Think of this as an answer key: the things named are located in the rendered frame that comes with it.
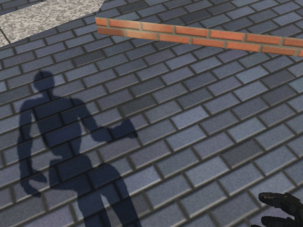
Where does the robot right hand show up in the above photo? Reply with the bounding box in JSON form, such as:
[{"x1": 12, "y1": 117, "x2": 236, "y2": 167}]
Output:
[{"x1": 251, "y1": 192, "x2": 303, "y2": 227}]

